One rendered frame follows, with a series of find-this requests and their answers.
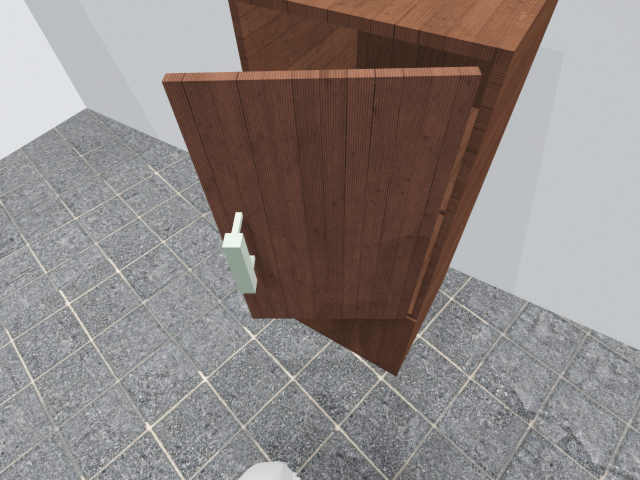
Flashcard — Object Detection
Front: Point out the handle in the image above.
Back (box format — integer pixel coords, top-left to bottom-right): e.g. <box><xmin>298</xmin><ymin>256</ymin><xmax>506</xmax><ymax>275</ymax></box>
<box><xmin>222</xmin><ymin>212</ymin><xmax>257</xmax><ymax>293</ymax></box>

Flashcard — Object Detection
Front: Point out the cupboard door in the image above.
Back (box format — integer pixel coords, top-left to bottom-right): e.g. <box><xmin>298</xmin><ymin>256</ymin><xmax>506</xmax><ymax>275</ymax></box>
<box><xmin>162</xmin><ymin>67</ymin><xmax>482</xmax><ymax>319</ymax></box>

